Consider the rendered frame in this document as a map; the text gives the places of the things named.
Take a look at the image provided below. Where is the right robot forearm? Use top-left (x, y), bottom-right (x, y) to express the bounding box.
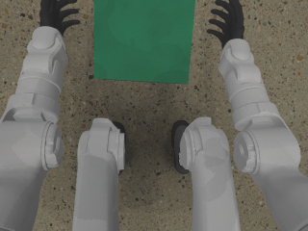
top-left (218, 38), bottom-right (301, 163)

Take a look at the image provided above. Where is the left robot shin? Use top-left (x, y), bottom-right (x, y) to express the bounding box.
top-left (77, 117), bottom-right (117, 164)

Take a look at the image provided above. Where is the left robot forearm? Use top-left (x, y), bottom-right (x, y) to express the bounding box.
top-left (0, 26), bottom-right (68, 124)

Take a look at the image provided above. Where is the right robot hand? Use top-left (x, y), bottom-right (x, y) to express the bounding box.
top-left (206, 0), bottom-right (244, 49)

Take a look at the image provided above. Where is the left robot hand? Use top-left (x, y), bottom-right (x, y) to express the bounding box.
top-left (39, 0), bottom-right (80, 37)

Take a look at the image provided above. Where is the carton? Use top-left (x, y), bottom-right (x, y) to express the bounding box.
top-left (93, 0), bottom-right (195, 84)

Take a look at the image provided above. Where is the robot left upper arm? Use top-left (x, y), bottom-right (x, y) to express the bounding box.
top-left (0, 120), bottom-right (64, 231)

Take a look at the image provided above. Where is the robot right upper arm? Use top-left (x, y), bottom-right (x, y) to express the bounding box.
top-left (233, 127), bottom-right (308, 231)

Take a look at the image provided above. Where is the robot right foot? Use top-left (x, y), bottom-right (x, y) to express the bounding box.
top-left (171, 120), bottom-right (190, 174)

